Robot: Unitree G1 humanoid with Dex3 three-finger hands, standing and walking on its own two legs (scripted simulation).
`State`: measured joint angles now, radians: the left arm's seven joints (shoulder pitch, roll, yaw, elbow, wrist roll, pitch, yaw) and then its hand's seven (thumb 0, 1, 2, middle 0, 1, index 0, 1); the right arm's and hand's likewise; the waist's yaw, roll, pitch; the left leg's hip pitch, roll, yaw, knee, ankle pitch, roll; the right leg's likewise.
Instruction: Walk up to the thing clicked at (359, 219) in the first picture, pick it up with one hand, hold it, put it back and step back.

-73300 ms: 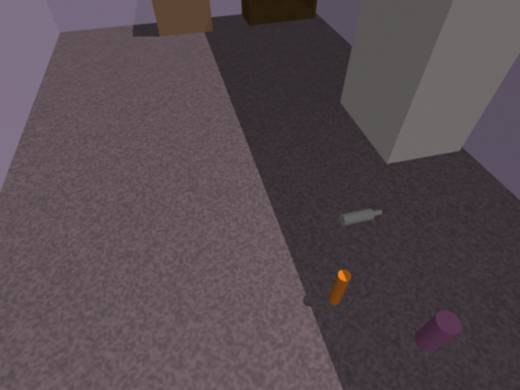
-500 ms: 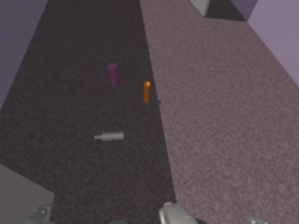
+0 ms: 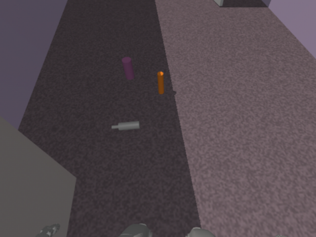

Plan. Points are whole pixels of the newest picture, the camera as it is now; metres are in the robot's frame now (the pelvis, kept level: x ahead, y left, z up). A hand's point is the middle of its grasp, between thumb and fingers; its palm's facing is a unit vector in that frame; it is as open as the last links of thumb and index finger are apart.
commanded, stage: step back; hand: left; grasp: from above
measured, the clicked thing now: (125, 126) +0.89 +0.31 -0.73
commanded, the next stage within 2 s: stand in 1.56 s
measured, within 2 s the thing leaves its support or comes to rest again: neither
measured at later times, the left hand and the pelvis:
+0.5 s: hand out of the picture -0.12 +0.26 -0.14, palm faces -0.05 -0.91 -0.41, open 7.4 cm; pelvis -0.18 -0.01 +0.00, yaw -3 degrees
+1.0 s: hand out of the picture -0.13 +0.28 -0.14, palm faces +0.00 -0.92 -0.39, open 7.4 cm; pelvis -0.19 +0.00 +0.00, yaw +1 degrees
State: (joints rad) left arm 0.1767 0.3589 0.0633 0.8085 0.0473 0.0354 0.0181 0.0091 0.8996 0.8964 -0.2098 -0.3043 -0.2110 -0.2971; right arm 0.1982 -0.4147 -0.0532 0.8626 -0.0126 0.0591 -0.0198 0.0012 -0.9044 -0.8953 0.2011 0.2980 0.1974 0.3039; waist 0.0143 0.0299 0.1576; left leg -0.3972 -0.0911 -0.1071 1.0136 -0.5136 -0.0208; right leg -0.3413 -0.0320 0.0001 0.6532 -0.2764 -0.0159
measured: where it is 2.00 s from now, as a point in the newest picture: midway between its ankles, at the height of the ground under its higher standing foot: outside the picture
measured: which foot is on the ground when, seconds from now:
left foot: up 0.00-0.08, down 0.10-0.44, up 0.46-0.70, down 0.72-1.00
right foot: down 0.00-0.12, up 0.14-0.40, down 0.42-0.76, up 0.78-0.98, down 1.00-1.00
